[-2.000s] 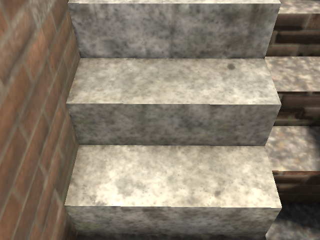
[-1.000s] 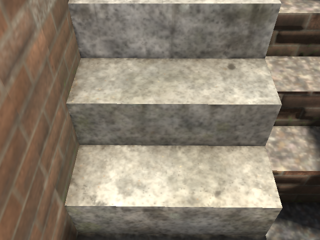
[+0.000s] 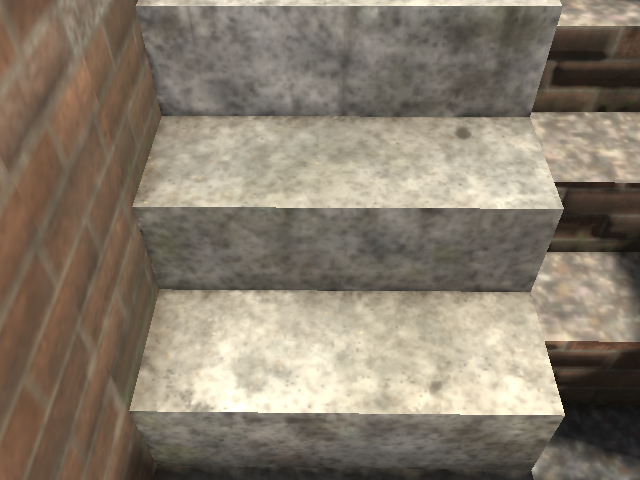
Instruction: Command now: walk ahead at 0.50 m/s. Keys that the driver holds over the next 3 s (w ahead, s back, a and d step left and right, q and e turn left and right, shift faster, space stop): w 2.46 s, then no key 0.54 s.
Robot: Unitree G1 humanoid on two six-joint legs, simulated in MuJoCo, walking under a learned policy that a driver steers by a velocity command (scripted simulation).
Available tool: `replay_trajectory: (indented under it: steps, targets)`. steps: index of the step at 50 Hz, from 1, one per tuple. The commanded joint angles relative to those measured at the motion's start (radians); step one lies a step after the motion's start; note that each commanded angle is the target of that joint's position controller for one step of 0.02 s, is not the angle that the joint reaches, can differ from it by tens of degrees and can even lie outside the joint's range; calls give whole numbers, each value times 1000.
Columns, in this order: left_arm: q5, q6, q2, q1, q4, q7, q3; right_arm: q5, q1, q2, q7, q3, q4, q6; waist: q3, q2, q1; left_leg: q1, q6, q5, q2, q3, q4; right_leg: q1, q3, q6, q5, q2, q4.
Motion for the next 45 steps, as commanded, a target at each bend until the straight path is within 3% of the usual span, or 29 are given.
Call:
replay_trajectory:
  steps: [1, 45]
  targets:
    - [0, -12, 113, -59, -56, 3, 22, 0, -58, -86, -2, -19, -68, -14, -68, 7, 1, 70, -32, 264, 169, -124, 13, -29, 73, -28, 253, -122, -10]
    - [0, -12, 113, -58, -57, 3, 23, 0, -57, -85, -2, -20, -72, -14, -67, 7, 1, 67, -32, 262, 167, -127, 15, -28, 72, -26, 252, -121, -8]
Next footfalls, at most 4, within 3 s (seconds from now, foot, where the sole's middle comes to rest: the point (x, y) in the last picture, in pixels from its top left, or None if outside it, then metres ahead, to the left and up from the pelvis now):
none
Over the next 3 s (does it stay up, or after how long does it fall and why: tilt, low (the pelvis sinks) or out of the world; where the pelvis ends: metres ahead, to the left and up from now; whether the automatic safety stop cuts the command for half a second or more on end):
stays up -0.01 0.00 0.00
